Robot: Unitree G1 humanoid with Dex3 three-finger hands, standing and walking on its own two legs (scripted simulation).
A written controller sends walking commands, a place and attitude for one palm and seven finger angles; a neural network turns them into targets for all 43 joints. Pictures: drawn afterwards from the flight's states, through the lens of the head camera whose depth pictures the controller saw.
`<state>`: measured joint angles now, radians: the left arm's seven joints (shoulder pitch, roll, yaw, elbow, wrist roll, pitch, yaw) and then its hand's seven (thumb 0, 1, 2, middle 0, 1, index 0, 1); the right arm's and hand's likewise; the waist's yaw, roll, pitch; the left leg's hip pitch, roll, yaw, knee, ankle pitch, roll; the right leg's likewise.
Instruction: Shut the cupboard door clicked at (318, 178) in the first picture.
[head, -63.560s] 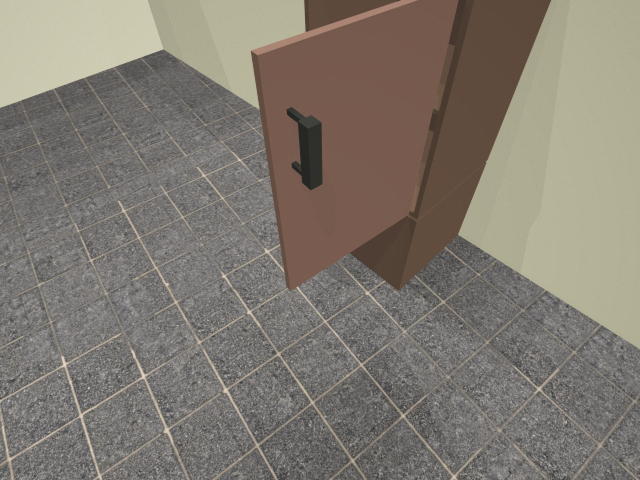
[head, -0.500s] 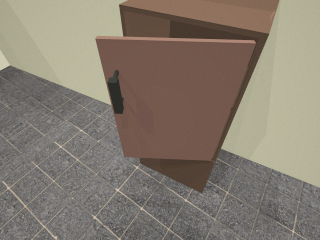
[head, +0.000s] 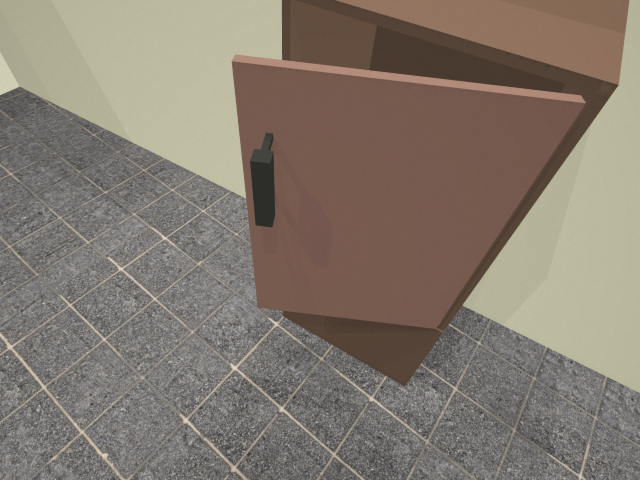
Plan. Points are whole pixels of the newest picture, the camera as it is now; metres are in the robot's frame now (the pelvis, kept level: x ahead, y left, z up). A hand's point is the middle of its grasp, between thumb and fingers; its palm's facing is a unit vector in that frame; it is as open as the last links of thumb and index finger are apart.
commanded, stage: come to a stop and stand still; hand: left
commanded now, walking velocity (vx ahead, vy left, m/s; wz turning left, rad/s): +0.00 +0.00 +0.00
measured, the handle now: (266, 180) +0.49 +0.13 +0.09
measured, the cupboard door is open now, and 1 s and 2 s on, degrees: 25 25 25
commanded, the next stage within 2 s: look again from close up in 0.22 s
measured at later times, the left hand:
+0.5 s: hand out of the picture -0.01 +0.18 -0.18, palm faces +0.01 -0.97 -0.24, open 7.4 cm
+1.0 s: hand out of the picture -0.08 +0.16 -0.19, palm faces +0.01 -0.99 -0.16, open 7.4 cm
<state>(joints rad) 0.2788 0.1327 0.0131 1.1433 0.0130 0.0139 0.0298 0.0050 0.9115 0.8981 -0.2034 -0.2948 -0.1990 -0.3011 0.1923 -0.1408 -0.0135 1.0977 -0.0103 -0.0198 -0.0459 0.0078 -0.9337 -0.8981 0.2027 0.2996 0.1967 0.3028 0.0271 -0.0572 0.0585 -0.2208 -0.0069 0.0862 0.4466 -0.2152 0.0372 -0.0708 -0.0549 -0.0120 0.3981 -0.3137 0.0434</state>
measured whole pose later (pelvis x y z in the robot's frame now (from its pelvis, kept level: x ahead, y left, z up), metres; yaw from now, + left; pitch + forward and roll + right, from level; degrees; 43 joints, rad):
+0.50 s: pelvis -0.02 +0.00 -0.01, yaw +0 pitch -1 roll -1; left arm 0.27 0.16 -0.01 1.08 0.01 -0.02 0.05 0.00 0.91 0.90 -0.20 -0.29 -0.20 -0.30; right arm 0.29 -0.17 -0.01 1.07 -0.02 -0.02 -0.02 0.01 -0.91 -0.90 0.20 0.30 0.20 0.30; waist -0.01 0.03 0.06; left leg -0.28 0.00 0.08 0.53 -0.23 0.04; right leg -0.13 -0.05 -0.02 0.50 -0.33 0.05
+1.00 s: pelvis -0.05 -0.01 -0.01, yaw -1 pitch -1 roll +0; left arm 0.38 0.17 -0.01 1.06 0.02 0.00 0.02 0.01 0.91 0.90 -0.20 -0.30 -0.20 -0.30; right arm 0.31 -0.17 -0.02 1.07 -0.02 0.00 -0.01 0.01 -0.91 -0.90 0.20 0.30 0.20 0.30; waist 0.00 -0.03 -0.01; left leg -0.32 0.03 0.08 0.51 -0.19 0.02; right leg -0.20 -0.02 -0.01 0.52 -0.32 0.01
